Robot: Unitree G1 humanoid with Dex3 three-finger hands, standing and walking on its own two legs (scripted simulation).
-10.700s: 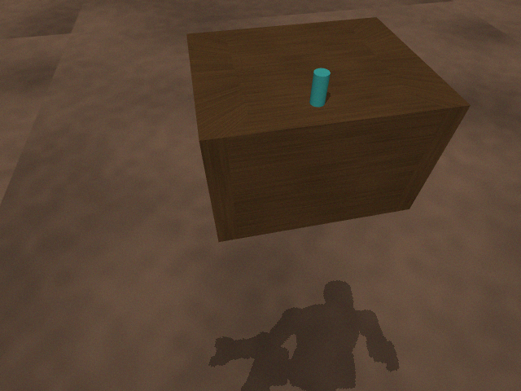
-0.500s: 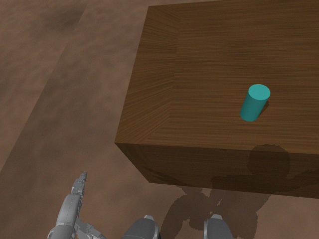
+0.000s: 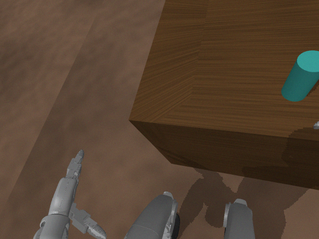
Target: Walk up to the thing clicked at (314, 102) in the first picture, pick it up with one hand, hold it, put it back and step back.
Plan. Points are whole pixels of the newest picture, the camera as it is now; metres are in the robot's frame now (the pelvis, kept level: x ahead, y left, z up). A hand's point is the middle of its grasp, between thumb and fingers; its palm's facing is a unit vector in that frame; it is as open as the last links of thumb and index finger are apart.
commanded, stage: close in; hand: right
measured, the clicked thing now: (302, 78) +0.51 -0.22 +0.01
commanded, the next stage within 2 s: rest palm in 0.34 s
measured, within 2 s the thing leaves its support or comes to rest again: leaves its support in 1.82 s
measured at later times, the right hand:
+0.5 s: hand (310, 86) +0.48 -0.23 +0.01, palm faces +0.19 +0.98 +0.04, open 17.7 cm
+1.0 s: hand (298, 75) +0.51 -0.21 +0.02, palm faces +0.18 +0.98 +0.02, open 16.2 cm
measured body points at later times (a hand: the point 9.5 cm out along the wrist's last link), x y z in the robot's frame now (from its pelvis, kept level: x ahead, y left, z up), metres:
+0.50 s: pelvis +0.00 +0.00 +0.00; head +0.14 -0.06 +0.42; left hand +0.15 +0.27 +0.03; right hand +0.47 -0.28 +0.01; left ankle +0.01 +0.16 -0.62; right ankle +0.05 -0.13 -0.62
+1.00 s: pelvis +0.00 +0.01 +0.00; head +0.15 -0.05 +0.42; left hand +0.16 +0.27 +0.03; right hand +0.49 -0.26 +0.02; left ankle +0.01 +0.16 -0.62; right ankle +0.05 -0.13 -0.62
